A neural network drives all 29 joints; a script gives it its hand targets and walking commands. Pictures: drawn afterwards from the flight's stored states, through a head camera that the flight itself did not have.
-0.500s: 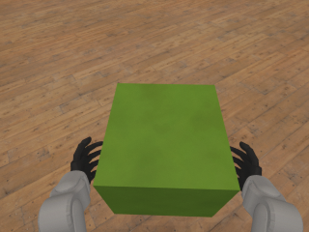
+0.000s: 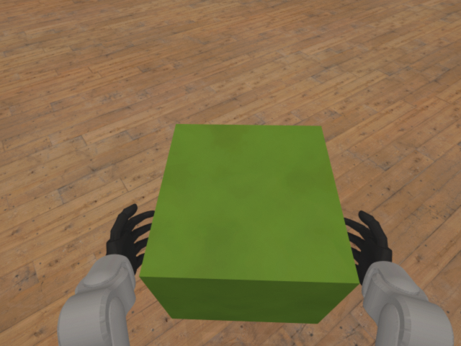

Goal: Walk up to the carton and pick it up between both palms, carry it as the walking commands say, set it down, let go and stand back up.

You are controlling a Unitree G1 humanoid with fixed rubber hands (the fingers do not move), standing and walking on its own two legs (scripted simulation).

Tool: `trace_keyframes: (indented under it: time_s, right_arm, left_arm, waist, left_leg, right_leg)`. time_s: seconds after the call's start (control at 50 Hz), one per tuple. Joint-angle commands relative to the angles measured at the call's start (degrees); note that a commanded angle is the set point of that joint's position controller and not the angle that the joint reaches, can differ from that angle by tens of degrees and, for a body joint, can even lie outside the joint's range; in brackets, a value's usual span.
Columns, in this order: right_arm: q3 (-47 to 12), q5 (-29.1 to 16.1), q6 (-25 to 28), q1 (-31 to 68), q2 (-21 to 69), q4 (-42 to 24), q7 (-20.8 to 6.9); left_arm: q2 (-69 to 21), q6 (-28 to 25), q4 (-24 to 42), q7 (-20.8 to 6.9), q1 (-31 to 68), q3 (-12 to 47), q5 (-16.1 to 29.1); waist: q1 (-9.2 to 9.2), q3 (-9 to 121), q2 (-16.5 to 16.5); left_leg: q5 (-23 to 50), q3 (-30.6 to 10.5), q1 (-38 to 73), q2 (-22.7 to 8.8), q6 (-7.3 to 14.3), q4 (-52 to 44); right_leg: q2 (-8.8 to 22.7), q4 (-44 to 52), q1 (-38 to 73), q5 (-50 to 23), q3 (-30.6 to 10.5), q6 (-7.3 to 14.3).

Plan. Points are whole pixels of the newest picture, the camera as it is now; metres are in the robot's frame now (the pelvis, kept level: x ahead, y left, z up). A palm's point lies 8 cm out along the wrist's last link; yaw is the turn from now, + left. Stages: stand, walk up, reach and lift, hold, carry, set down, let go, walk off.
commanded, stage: carry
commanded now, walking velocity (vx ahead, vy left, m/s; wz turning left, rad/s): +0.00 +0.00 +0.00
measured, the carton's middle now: (246, 222) +0.34 +0.00 +0.02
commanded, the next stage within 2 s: none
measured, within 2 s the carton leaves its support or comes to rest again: neither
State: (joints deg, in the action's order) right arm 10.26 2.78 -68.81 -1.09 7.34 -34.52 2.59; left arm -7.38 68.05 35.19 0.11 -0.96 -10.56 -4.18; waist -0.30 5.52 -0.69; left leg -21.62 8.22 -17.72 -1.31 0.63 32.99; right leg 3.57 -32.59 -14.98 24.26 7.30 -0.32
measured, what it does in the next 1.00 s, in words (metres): walks ahead: right foot, then right foot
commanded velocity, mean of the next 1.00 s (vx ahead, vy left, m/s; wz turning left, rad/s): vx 0.00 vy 0.00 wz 0.00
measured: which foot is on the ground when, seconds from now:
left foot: down 0.00-1.00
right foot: down 0.00-0.06, up 0.08-0.16, down 0.18-0.40, up 0.42-0.58, down 0.60-1.00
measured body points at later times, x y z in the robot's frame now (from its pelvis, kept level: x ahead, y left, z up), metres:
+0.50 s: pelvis +0.11 +0.03 -0.01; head +0.09 +0.05 +0.44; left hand +0.35 +0.22 +0.09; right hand +0.35 -0.14 +0.10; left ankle +0.00 +0.09 -0.73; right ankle +0.05 -0.11 -0.71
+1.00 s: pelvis +0.20 +0.05 -0.02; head +0.18 +0.06 +0.43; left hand +0.44 +0.24 +0.07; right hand +0.44 -0.12 +0.08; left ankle +0.06 +0.10 -0.73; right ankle +0.15 -0.08 -0.73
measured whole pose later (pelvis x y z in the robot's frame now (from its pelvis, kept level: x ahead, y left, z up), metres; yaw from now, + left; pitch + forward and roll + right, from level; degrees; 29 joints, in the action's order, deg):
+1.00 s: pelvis +0.20 +0.05 -0.02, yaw +1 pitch +3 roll -3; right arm 10.3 4.0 -70.5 -1.2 7.4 -33.3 2.5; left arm -7.1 69.2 33.1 0.7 -1.0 -10.2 -4.2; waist -0.3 6.2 1.7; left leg -33.9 8.3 -7.5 -1.5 3.4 38.6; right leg 2.9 -42.2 -17.8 25.0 8.5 -1.0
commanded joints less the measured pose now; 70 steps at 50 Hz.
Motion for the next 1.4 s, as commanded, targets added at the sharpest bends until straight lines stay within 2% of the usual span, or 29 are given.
trace_keyframes:
  time_s: [0.0,0.02,0.04,0.08,0.14,0.22,0.26,0.3,0.34,0.38,0.44,0.56,0.62,0.66,0.68,0.72,0.76,0.78,0.96,1.0,1.02,1.04,1.06,1.12,1.14,1.18,1.24,1.32,1.38]
  right_arm:
    - [-47.53,-19.47,1.45,20.59,43.5,-12.35,-5.45]
    - [-47.11,-19.61,1.5,19.51,43.16,-11.07,-5.53]
    - [-46.3,-19.17,1.5,18.9,41.63,-11.43,-5.76]
    - [-46.55,-18.63,1.6,21.25,40.53,-12.57,-5.9]
    - [-45.3,-16.82,-0.24,22.02,36.56,-8.11,-5.28]
    - [-45.31,-17.14,-1.55,23.02,35.62,-5.73,-4.82]
    - [-46.41,-18.42,-1.36,23.45,38.02,-6.47,-4.9]
    - [-46.47,-19.1,-0.95,22.64,39.36,-6.69,-5.08]
    - [-45.97,-19.02,-0.54,20.8,40.77,-6.37,-5.5]
    - [-43.42,-17.17,0.1,19.07,38.54,-4.31,-5.54]
    - [-44.38,-17.52,0.22,23.12,37.16,-5.97,-5.81]
    - [-42.79,-16.53,-1.34,23.5,34.76,-2.44,-5.77]
    - [-43.88,-17.57,-1.58,23.25,35.19,-3.7,-5.61]
    - [-45.68,-18.81,-1.21,25.27,37.33,-5.53,-5.68]
    - [-46.09,-19.32,-0.58,25.34,38.67,-6.66,-5.79]
    - [-46.23,-19.82,-0.53,23.57,41.05,-6.48,-6.12]
    - [-41.7,-16.82,0.16,22.18,37.78,-1.11,-6.0]
    - [-41.53,-17.01,0.54,21.8,37.35,-1.73,-5.82]
    - [-43.01,-17.36,0.53,25.11,37.44,-4.81,-6.13]
    - [-42.4,-17.14,0.37,24.47,35.18,-3.5,-5.7]
    - [-35.4,-12.14,1.65,22.21,28.84,9.93,-5.76]
    - [-33.19,-9.81,3.79,22.46,26.43,16.09,-6.14]
    - [-45.26,-18.38,3.63,25.76,37.06,-4.02,-6.09]
    - [-46.71,-20.62,4.6,25.37,43.93,-6.54,-6.8]
    - [-42.49,-17.68,5.35,24.43,40.53,-0.07,-7.15]
    - [-35.27,-12.83,7.81,22.09,34.36,9.71,-7.42]
    - [-42.88,-17.5,9.83,28.73,39.88,-4.94,-7.41]
    - [-32.69,-9.35,11.59,25.16,29.94,15.06,-7.8]
    - [-37.8,-12.44,10.6,25.74,33.21,6.27,-7.54]
  left_arm:
    - [-43.44,-0.96,10.53,-3.79,21.27,49.14,22.85]
    - [-42.58,-0.76,10.5,-3.65,20.98,48.75,22.51]
    - [-41.83,-0.67,10.7,-3.41,21.58,49.4,21.98]
    - [-41.52,-0.85,10.28,-3.41,24.2,49.68,22.01]
    - [-38.37,1.03,5.55,-3.24,21.56,46.31,19.71]
    - [-36.53,1.94,2.35,-2.92,22.56,45.82,19.41]
    - [-38.49,1.65,4.37,-3.0,23.75,46.22,20.28]
    - [-39.71,1.52,5.47,-2.78,24.1,46.26,20.13]
    - [-40.55,1.04,5.79,-2.78,22.55,47.36,20.73]
    - [-39.12,1.02,6.0,-2.72,24.28,47.7,19.86]
    - [-38.63,0.96,5.33,-2.95,26.31,47.23,19.49]
    - [-37.02,2.54,2.53,-2.38,26.29,45.46,18.3]
    - [-36.63,2.18,3.08,-2.38,26.45,46.7,19.38]
    - [-37.81,1.57,3.72,-2.67,26.66,46.62,19.51]
    - [-39.76,1.16,5.01,-2.69,28.12,47.39,19.94]
    - [-41.5,1.19,5.97,-2.65,27.53,47.67,20.19]
    - [-38.52,1.09,2.19,-2.56,26.96,45.88,18.46]
    - [-38.16,0.97,4.03,-2.5,28.52,46.8,19.0]
    - [-40.18,0.61,5.58,-2.3,30.12,47.19,19.46]
    - [-38.03,0.64,3.16,-2.09,27.95,45.72,18.52]
    - [-30.93,-1.05,-10.59,-2.35,25.54,39.02,13.7]
    - [-27.75,-3.26,-17.33,-2.81,25.51,35.74,10.78]
    - [-38.42,-3.07,2.78,-2.79,30.01,47.16,19.18]
    - [-44.86,-3.73,6.67,-2.71,31.49,48.56,20.1]
    - [-41.26,-4.65,-1.02,-2.88,28.55,44.26,17.11]
    - [-36.18,-6.63,-9.39,-3.37,26.97,40.12,13.4]
    - [-42.76,-8.89,3.83,-3.67,32.47,47.85,18.55]
    - [-33.13,-10.54,-15.57,-3.82,29.82,37.73,10.9]
    - [-36.66,-9.5,-7.44,-3.55,29.43,42.15,14.1]
  waist:
    - [1.55,24.75,3.71]
    - [2.41,24.06,15.6]
    - [2.7,20.27,20.15]
    - [2.84,14.46,12.69]
    - [-0.06,8.65,8.19]
    - [-0.52,13.51,-12.43]
    - [-0.92,11.68,-14.99]
    - [-0.16,13.97,-11.99]
    - [2.08,18.7,-2.57]
    - [2.33,17.06,18.45]
    - [2.88,4.25,10.57]
    - [0.17,6.37,8.69]
    - [-0.64,15.14,-6.81]
    - [-0.38,12.03,-16.0]
    - [-0.09,11.32,-12.29]
    - [1.73,12.81,-6.04]
    - [2.09,13.55,14.84]
    - [2.19,11.17,14.66]
    - [0.29,10.05,10.95]
    - [-0.64,15.16,-0.45]
    - [-1.87,15.84,-12.11]
    - [-1.21,13.03,-16.12]
    - [-0.58,10.53,-12.86]
    - [1.32,12.24,-9.84]
    - [2.33,18.21,-5.62]
    - [1.5,18.52,14.18]
    - [2.14,7.46,8.74]
    - [1.5,4.95,11.85]
    - [1.06,7.11,11.91]
  left_leg:
    - [69.33,-2.82,22.93,-5.45,2.35,0.63]
    - [101.45,-10.2,39.98,-11.97,6.54,5.08]
    - [109.42,-14.47,45.13,-15.86,9.26,2.97]
    - [93.93,-13.83,38.62,-16.93,8.87,-0.19]
    - [63.8,-3.49,12.78,-11.37,2.24,2.12]
    - [3.34,0.52,-9.55,-1.32,-2.04,17.02]
    - [-15.9,1.73,-20.0,1.39,-0.92,12.44]
    - [-7.12,2.58,-13.93,1.31,-0.19,-0.69]
    - [36.78,-0.27,10.94,-3.31,0.58,-8.16]
    - [104.26,-15.4,36.51,-17.44,8.79,0.9]
    - [78.74,-12.61,22.63,-16.66,7.1,-5.39]
    - [72.09,-4.04,9.14,-10.48,1.93,5.91]
    - [25.69,-0.65,-2.49,-2.79,-1.92,19.8]
    - [-15.28,-1.32,-14.16,0.44,-0.79,15.31]
    - [-15.33,-0.84,-12.63,0.07,-0.08,4.77]
    - [15.94,-0.06,2.88,-2.2,0.1,-12.23]
    - [85.6,-14.05,28.71,-15.11,5.13,-2.9]
    - [98.33,-15.38,29.08,-18.14,7.14,-2.56]
    - [92.51,-4.07,17.63,-11.5,2.19,7.98]
    - [57.01,-1.53,1.67,-5.92,-0.92,25.39]
    - [13.44,-0.26,-10.88,0.4,-2.51,36.35]
    - [-19.14,-3.46,-20.41,3.69,-1.49,33.8]
    - [-21.57,-5.67,-20.64,1.37,0.1,24.2]
    - [-4.05,-0.32,-6.0,0.52,1.19,-9.36]
    - [26.12,-2.15,9.73,-2.71,1.46,-10.21]
    - [94.38,-17.82,33.53,-17.43,8.7,-1.23]
    - [85.07,-14.38,25.45,-16.7,7.48,-4.63]
    - [79.32,-8.86,19.77,-13.13,5.44,-3.47]
    - [77.83,-7.65,18.43,-12.77,5.14,-1.09]
  right_leg:
    - [2.78,-16.68,4.83,-59.55,1.14,-1.25]
    - [-1.95,-19.57,-15.21,-18.33,4.5,-1.89]
    - [-4.42,-16.09,-25.59,12.31,2.97,-1.93]
    - [-2.81,-7.64,-25.41,13.04,0.93,-1.26]
    - [0.16,7.77,0.62,-14.87,2.36,-1.0]
    - [13.78,-2.07,26.12,-92.41,-10.59,8.15]
    - [15.04,-3.11,35.07,-99.89,-11.98,8.47]
    - [12.02,-5.94,33.02,-93.19,-7.36,5.71]
    - [6.49,-17.32,13.23,-71.63,-0.38,1.29]
    - [-2.66,-22.95,-20.78,10.06,1.5,-2.6]
    - [-1.63,-13.22,-19.67,11.88,0.13,-1.35]
    - [0.35,1.74,3.73,-21.36,1.79,0.59]
    - [11.0,-2.98,20.63,-78.86,-8.73,9.22]
    - [16.01,-1.96,28.51,-91.44,-13.41,11.56]
    - [14.4,-2.35,27.55,-85.49,-11.21,9.62]
    - [8.31,-10.25,16.8,-71.7,-1.88,3.36]
    - [0.06,-19.69,-14.22,0.87,1.09,-0.93]
    - [-1.14,-18.58,-17.72,11.74,-0.04,-1.5]
    - [-3.28,0.89,-0.75,-12.14,4.69,0.4]
    - [5.81,-1.1,18.42,-65.01,-5.94,6.94]
    - [13.67,-2.35,28.04,-94.93,-14.43,14.19]
    - [17.47,-1.76,32.39,-104.12,-18.55,16.7]
    - [17.42,-0.16,30.25,-95.02,-17.24,14.32]
    - [9.36,-8.27,23.61,-80.83,-3.89,5.01]
    - [6.85,-15.68,12.78,-66.7,-1.25,2.04]
    - [-0.94,-25.32,-16.48,7.78,-1.41,-1.56]
    - [-1.24,-19.91,-18.93,10.73,-1.14,-1.18]
    - [-1.47,-13.65,-14.05,5.61,1.36,-1.37]
    - [-0.16,-8.48,-9.49,0.76,1.48,-0.55]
